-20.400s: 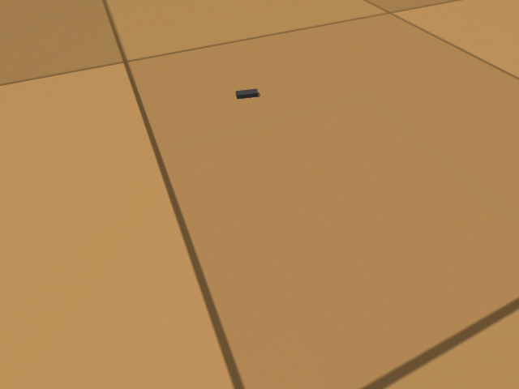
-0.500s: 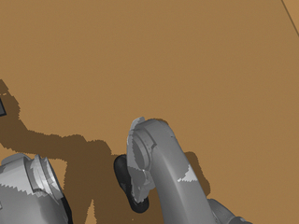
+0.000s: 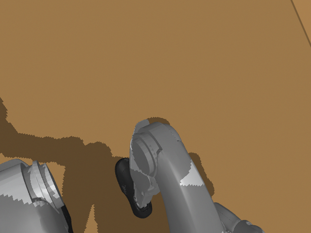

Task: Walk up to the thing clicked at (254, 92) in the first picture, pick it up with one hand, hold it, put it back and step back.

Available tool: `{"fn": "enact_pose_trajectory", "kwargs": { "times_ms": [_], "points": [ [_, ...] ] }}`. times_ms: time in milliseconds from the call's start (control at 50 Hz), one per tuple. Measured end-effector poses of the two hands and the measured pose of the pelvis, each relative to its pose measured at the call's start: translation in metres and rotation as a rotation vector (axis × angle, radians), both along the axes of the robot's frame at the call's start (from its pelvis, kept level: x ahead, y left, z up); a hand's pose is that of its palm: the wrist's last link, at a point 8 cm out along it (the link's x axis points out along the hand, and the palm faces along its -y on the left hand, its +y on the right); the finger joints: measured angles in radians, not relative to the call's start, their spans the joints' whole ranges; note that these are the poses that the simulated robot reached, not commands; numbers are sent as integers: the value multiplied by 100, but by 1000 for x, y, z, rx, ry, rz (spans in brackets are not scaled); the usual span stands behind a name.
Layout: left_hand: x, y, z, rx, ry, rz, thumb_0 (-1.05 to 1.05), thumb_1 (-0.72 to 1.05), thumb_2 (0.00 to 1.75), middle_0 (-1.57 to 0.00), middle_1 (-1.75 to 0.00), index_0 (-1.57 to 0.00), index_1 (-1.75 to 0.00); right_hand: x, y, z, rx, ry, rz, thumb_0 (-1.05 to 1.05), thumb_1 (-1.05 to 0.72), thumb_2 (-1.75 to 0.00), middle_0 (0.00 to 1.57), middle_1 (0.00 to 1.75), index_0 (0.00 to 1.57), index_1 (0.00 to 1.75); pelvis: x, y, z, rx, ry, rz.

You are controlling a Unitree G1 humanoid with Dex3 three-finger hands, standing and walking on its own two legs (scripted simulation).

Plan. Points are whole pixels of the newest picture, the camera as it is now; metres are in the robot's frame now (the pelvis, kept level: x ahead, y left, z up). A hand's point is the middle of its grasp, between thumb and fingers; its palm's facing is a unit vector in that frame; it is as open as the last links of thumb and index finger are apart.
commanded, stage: close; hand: left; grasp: from above
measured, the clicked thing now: out of the picture +0.43 +0.32 -0.29
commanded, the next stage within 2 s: settle in 1.62 s
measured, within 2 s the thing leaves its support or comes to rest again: neither
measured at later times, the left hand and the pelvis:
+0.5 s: hand out of the picture +0.41 +0.32 -0.26, palm faces -0.45 -0.15 -0.88, open 12.3 cm; pelvis -0.01 +0.00 +0.00, yaw -1 degrees
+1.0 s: hand out of the picture +0.42 +0.32 -0.26, palm faces -0.43 -0.13 -0.89, open 10.4 cm; pelvis -0.01 +0.00 +0.01, yaw -1 degrees
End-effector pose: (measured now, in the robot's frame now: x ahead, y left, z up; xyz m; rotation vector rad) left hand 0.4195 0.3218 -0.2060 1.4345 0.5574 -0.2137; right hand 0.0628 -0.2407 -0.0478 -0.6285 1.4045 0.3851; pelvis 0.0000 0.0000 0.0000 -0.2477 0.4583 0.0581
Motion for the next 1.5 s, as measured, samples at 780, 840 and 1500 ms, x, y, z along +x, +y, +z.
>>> {"fn": "enact_pose_trajectory", "kwargs": {
  "times_ms": [780, 840, 1500],
  "points": [
    [-2, 1, 2, 26, -31, 4, 0, -8, 73, -36, -84, -40, -81, 6, 1, 14, -11, -41, 54, 0, -90, -90, 20, 30, 20, 30, -6, 1, 5, -13, -23, -6],
    [0, 1, 3, 27, -33, 8, 0, -5, 71, -39, -82, -43, -80, 7, 1, 14, -9, -47, 55, 0, -90, -90, 20, 30, 20, 30, -7, 1, 5, -13, -22, -6],
    [1, 3, 8, 12, -37, 9, -2, 15, 53, -55, -63, -65, -62, -4, 0, 15, -35, -35, 31, 0, -90, -90, 20, 30, 20, 30, -9, 1, 6, -11, -26, -11]
  ]
}}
